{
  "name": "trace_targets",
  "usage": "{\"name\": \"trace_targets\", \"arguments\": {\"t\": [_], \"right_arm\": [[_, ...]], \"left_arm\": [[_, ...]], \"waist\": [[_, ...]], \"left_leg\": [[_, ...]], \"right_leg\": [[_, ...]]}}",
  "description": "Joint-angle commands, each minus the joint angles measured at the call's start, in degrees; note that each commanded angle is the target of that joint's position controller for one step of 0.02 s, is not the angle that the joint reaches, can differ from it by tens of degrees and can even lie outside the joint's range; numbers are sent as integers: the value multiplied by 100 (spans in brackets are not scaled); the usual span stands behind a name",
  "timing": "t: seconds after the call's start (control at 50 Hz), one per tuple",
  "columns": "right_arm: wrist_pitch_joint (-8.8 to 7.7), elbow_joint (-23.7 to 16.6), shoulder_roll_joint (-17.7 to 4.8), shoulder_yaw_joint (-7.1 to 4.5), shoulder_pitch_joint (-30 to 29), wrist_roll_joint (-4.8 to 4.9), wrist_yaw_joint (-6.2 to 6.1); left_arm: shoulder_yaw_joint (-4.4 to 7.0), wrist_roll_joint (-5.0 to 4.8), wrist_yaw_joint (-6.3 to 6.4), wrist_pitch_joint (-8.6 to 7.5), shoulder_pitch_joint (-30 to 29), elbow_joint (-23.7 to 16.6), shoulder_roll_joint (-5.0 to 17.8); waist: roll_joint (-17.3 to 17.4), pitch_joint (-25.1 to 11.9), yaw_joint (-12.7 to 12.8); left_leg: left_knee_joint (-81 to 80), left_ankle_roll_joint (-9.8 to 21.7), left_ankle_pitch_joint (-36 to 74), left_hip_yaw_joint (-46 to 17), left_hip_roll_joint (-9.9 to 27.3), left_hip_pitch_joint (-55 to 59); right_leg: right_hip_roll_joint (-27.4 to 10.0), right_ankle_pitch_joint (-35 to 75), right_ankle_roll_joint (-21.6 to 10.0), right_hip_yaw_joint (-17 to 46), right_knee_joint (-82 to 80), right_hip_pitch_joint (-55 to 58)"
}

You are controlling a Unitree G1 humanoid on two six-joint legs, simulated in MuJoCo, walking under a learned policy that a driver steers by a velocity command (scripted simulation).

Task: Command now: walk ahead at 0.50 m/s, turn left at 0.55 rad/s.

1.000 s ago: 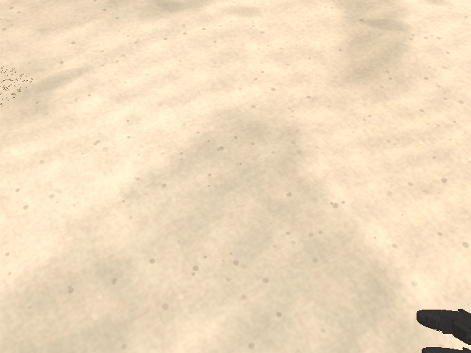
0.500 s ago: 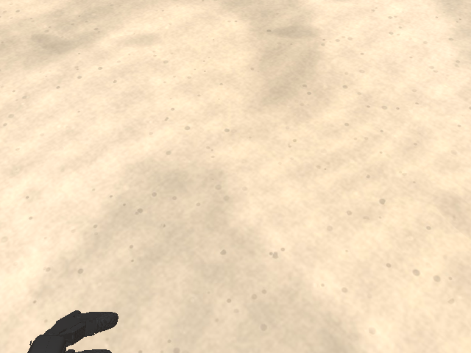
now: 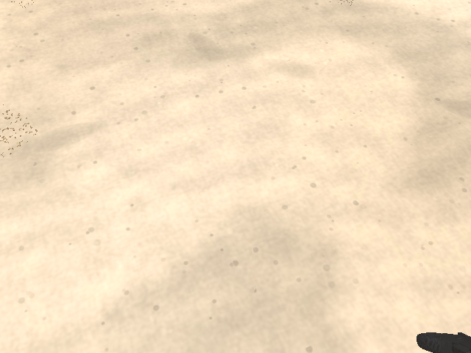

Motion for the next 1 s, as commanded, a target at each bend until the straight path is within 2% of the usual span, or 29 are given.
{"name": "trace_targets", "arguments": {"t": [0.02, 0.04, 0.06, 0.08, 0.1, 0.16, 0.2, 0.26, 0.32, 0.4, 0.44, 0.46, 0.48, 0.5, 0.52, 0.54, 0.56, 0.58, 0.6, 0.62, 0.64, 0.7, 0.76, 0.82, 0.86, 0.9, 0.96, 0.98, 1.0], "right_arm": [[-108, -106, -1472, -471, 1873, -4, -72], [-198, -38, -1185, -389, 1711, -42, -55], [-240, -49, -1047, -344, 1400, -18, -61], [-246, -107, -875, -297, 1055, -34, -80], [-255, -208, -754, -246, 870, -110, -113], [-293, -144, -766, -237, 879, -108, -205], [-307, 3, -791, -218, 1041, -121, -280], [-308, 162, -811, -182, 1237, -123, -316], [-336, 351, -926, -181, 1494, -135, -300], [-277, 601, -964, -208, 1669, -133, -302], [-222, 637, -1018, -236, 1598, -126, -341], [-198, 611, -1073, -251, 1502, -142, -364], [-159, 579, -1121, -261, 1423, -161, -391], [-105, 518, -1093, -235, 1302, -165, -427], [-117, 375, -927, -147, 1392, -262, -482], [-257, 249, -262, 55, 2169, -318, -371], [-421, 271, -677, 19, 1724, -191, -289], [-545, 50, -915, -44, 1102, 9, -221], [-620, -42, -859, -12, 766, -28, -229], [-648, -89, -845, -35, 633, -152, -250], [-618, -109, -845, -61, 710, -222, -264], [-472, -75, -664, -30, 937, -274, -301], [-418, -218, -467, 49, 391, -281, -336], [-474, -321, -356, 89, -223, -231, -295], [-520, -392, -411, 67, -512, -167, -253], [-566, -427, -533, 10, -612, -133, -216], [-639, -291, -713, -98, -151, -116, -193], [-666, -168, -821, -171, 322, -167, -221], [-688, -99, -1036, -243, 1064, -266, -260]], "left_arm": [[-15, -33, -79, -424, -316, -883, 614], [40, -207, -111, -518, -763, -1050, 810], [12, -125, -71, -571, -793, -1025, 738], [38, 35, -31, -574, -755, -963, 748], [66, 87, -37, -519, -622, -932, 777], [21, 153, -58, -343, -512, -866, 578], [-56, 140, -74, -294, -773, -900, 410], [-138, 64, -137, -318, -1316, -960, 273], [-173, -29, -227, -358, -1792, -1064, 263], [-163, -63, -383, -382, -2065, -1231, 335], [-145, -57, -455, -381, -1923, -1259, 372], [-103, -42, -460, -366, -1663, -1216, 456], [-17, -20, -441, -341, -1206, -1114, 606], [112, 0, -403, -321, -437, -924, 814], [218, 10, -342, -283, 410, -820, 1180], [306, -33, -361, -299, 603, -802, 1580], [174, -105, -348, -280, 756, -777, 977], [127, -56, -302, -258, 415, -854, 845], [114, -8, -277, -235, 105, -940, 817], [88, 12, -265, -223, -138, -999, 752], [52, 64, -243, -229, -266, -1060, 674], [61, 8, -176, -215, -352, -1071, 693], [125, -31, -73, -173, -189, -970, 890], [136, -69, -3, -88, 57, -850, 915], [145, -94, 15, -38, 255, -762, 925], [137, -113, 28, 9, 339, -719, 870], [132, -57, 38, 54, 213, -702, 797], [75, -28, 20, 47, 203, -706, 633], [-40, 39, -12, 20, 193, -775, 350]], "waist": [[709, -2371, -894], [446, -1554, -884], [3, -1070, -618], [-77, -815, -392], [66, -777, -213], [88, -688, -108], [156, -546, -216], [299, -404, -508], [299, -191, -765], [214, 27, -808], [261, -73, -666], [345, -282, -508], [407, -638, -261], [283, -1107, 172], [-240, -1766, 463], [-1682, -2372, -25], [-1116, -2494, 352], [-808, -1615, 401], [-192, -1150, 276], [22, -771, 86], [-111, -727, -104], [-360, -614, -306], [-379, -448, -147], [-496, -463, 117], [-536, -472, 225], [-594, -484, 210], [-817, -554, -86], [-777, -822, -315], [-442, -1508, -658]], "left_leg": [[-2037, 1728, -1654, -5039, 1927, 5095], [-2160, 1469, -1274, -4253, 1805, 4527], [-2119, 1277, -642, -3558, 1548, 3723], [-2135, 1143, 22, -3031, 1316, 3038], [-2241, 1106, 494, -2753, 1168, 2620], [-2437, 1141, 1515, -2141, 1010, 2025], [-2544, 1012, 1850, -1647, 883, 1925], [-2600, 680, 1497, -1109, 663, 1912], [-2752, 619, 853, -1089, 905, 2179], [-2502, 552, 1324, -1013, 1348, 3262], [-2157, 427, 2286, -844, 1441, 3595], [-1821, 342, 3298, -723, 1399, 3650], [-1201, 255, 4378, -583, 1302, 3665], [-115, 84, 4905, -306, 1057, 3375], [1543, -129, 3438, -142, 841, 2146], [3630, -605, -1504, -295, -404, -387], [4131, -554, -2247, -1086, -313, -1160], [4066, -472, -1781, -1110, -7, -1548], [3691, -435, -1412, -1011, 214, -1428], [3220, -489, -1207, -954, 352, -1254], [2940, -538, -1062, -973, 466, -889], [2216, -825, -981, -791, 522, -630], [1070, -1046, -30, -660, 403, -505], [-100, -1081, 1076, -618, 122, 24], [-478, -1049, 1261, -676, 1, 200], [-827, -953, 1044, -830, -37, 253], [-1129, -641, 620, -770, 24, 784], [-1325, -444, 658, -701, 86, 1543], [-1145, -64, 490, -1335, 802, 2838]], "right_leg": [[597, -497, -137, 1853, 3933, -4289], [375, 91, -254, 1832, 3723, -4665], [121, 582, -306, 1809, 3244, -4465], [-47, 885, -265, 1808, 2764, -4104], [-153, 1114, -225, 1860, 2558, -3733], [-164, 1470, 32, 1654, 1967, -3455], [-177, 2149, 156, 1520, 1283, -3570], [-87, 3422, 109, 1391, 49, -3364], [23, 4011, -43, 1326, -639, -3325], [128, 3332, -378, 1405, -1023, -3955], [280, 2789, -568, 1350, -1103, -3818], [450, 2537, -669, 1208, -1086, -3409], [676, 2364, -789, 1016, -1048, -2762], [879, 2600, -954, 901, -1237, -1675], [65, 2941, -1311, 2115, -1129, 20], [-1266, 1875, -2451, 5182, -1574, 2079], [-1283, 876, -2344, 5930, -2270, 2371], [-1148, 935, -2085, 5144, -2421, 1722], [-927, 1425, -1935, 4584, -2489, 928], [-754, 2142, -1913, 4198, -2575, 234], [-573, 2672, -1896, 3913, -2680, -184], [-357, 3428, -1955, 3413, -2847, -848], [-73, 3465, -1784, 2986, -2883, -1329], [160, 3079, -1493, 2862, -2729, -1531], [83, 2820, -1426, 3107, -2571, -1384], [-38, 2574, -1361, 3475, -2287, -990], [-214, 2842, -1216, 3748, -1765, -625], [2, 3255, -1080, 3573, -1277, -687], [269, 2921, -903, 3224, -11, -1163]]}}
